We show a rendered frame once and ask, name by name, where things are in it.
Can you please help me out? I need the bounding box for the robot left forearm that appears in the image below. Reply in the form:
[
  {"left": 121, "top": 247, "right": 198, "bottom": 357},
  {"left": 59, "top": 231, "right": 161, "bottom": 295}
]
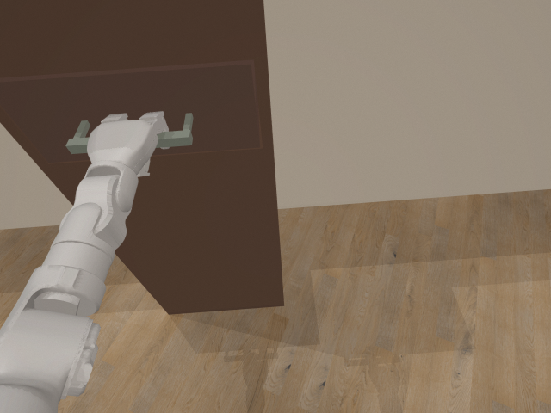
[{"left": 0, "top": 160, "right": 139, "bottom": 351}]

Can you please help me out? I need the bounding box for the drawer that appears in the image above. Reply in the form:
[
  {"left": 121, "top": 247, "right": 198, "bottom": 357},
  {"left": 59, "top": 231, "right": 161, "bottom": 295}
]
[{"left": 0, "top": 59, "right": 260, "bottom": 163}]

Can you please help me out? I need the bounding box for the handle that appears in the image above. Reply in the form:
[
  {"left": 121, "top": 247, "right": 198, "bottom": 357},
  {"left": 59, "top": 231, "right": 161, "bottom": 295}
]
[{"left": 66, "top": 113, "right": 194, "bottom": 154}]

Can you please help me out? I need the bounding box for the left robot upper arm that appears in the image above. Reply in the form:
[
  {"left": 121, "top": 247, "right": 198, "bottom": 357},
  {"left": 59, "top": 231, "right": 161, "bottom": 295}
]
[{"left": 0, "top": 307, "right": 101, "bottom": 413}]

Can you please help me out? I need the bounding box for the cabinet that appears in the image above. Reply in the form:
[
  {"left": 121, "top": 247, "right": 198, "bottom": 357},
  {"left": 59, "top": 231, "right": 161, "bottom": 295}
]
[{"left": 0, "top": 0, "right": 284, "bottom": 315}]

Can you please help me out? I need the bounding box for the left robot hand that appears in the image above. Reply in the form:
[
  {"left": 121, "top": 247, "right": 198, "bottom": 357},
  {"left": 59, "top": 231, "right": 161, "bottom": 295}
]
[{"left": 87, "top": 111, "right": 170, "bottom": 177}]

